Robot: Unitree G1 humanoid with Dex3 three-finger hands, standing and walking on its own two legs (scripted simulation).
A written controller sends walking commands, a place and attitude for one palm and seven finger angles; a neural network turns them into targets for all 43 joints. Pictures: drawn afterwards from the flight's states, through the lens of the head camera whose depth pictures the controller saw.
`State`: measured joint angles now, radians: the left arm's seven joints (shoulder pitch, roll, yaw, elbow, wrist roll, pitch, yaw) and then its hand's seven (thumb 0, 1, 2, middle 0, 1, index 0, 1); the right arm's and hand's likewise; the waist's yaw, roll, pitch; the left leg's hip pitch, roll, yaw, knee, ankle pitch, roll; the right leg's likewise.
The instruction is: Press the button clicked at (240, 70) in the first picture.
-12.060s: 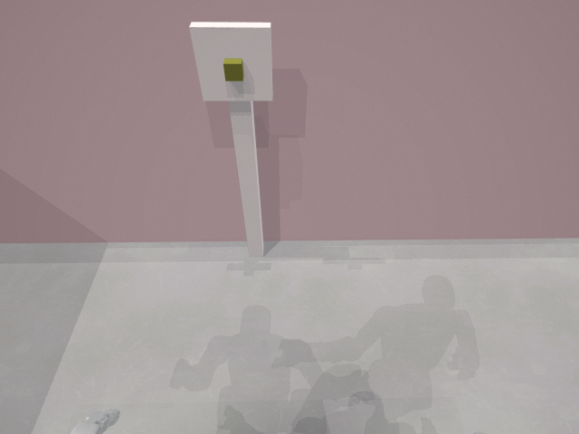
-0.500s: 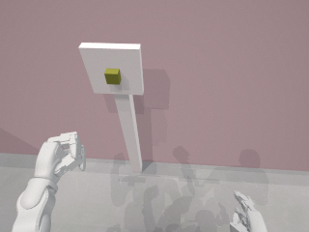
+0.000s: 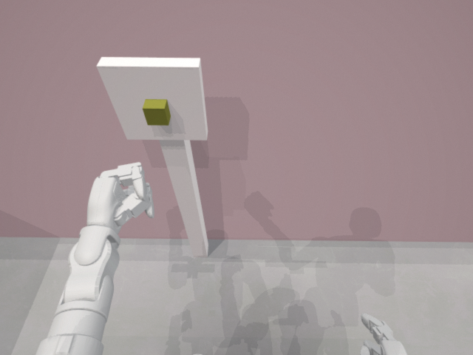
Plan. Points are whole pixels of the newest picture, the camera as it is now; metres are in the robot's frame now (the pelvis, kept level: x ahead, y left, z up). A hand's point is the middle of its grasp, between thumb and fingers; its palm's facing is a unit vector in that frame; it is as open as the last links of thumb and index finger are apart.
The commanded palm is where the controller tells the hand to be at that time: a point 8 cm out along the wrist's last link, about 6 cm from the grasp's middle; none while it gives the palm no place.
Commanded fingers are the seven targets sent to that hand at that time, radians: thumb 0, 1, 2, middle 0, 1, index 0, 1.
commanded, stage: aim a knuckle at the button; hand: left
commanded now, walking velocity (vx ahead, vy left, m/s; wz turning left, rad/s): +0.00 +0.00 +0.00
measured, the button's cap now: (157, 111) +0.54 +0.18 +0.10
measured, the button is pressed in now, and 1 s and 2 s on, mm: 0 0 3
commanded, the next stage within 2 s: press the button with the knuckle in 1.18 s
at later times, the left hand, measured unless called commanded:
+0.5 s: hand (179, 158) +0.44 +0.13 +0.07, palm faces +0.00 -1.00 -0.01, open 3.1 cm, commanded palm +0.42 +0.19 +0.07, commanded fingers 0.00 0.90 0.90 -1.30 -1.50 -1.30 -1.50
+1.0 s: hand (177, 160) +0.44 +0.13 +0.07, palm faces +0.04 -1.00 -0.01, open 3.1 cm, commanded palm +0.41 +0.18 +0.07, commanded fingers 0.00 0.90 0.90 -1.30 -1.50 -1.30 -1.50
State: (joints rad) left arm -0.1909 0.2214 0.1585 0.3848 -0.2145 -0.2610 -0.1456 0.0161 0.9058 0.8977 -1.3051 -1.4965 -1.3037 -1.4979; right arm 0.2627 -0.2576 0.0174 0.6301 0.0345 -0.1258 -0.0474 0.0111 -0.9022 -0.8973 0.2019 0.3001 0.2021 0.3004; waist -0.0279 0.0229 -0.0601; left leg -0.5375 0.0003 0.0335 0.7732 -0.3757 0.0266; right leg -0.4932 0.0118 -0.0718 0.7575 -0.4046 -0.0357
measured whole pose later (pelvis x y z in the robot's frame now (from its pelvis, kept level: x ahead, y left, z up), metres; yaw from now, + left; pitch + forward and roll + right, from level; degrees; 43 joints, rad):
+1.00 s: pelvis -0.01 -0.01 -0.01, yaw -1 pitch +13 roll -1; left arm -0.64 0.25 0.23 0.94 -0.13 -0.44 -0.05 0.02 0.91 0.90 -1.31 -1.50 -1.30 -1.50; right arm 0.34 -0.26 0.00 0.64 0.01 0.03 0.01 0.01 -0.90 -0.90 0.20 0.30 0.20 0.30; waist -0.09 0.02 -0.10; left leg -0.69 0.02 0.04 0.86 -0.39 0.02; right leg -0.65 0.03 -0.07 0.84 -0.41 -0.05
